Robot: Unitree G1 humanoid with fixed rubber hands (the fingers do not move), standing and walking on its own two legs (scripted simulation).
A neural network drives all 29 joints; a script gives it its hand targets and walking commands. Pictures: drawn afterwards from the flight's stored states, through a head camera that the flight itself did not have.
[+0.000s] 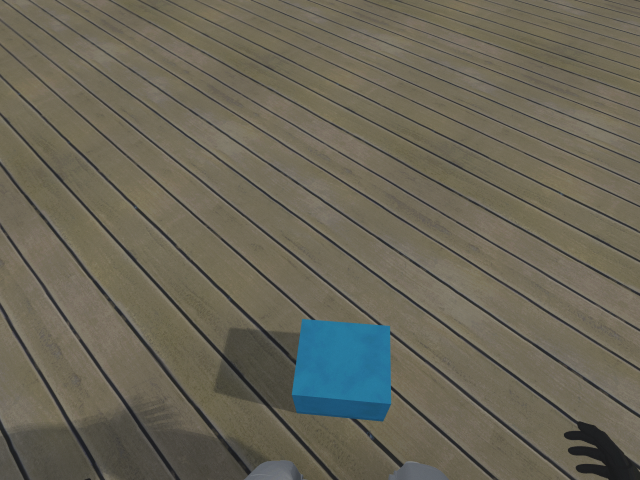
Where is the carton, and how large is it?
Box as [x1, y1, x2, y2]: [292, 319, 390, 420]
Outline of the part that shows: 302,319 292,389 292,396 296,411 300,413 383,420 390,405 389,326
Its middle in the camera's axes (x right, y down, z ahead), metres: +0.06 +0.39 +1.12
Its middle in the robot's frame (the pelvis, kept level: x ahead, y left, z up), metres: +0.46 +0.00 -0.65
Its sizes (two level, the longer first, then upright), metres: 0.254 0.213 0.189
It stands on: the floor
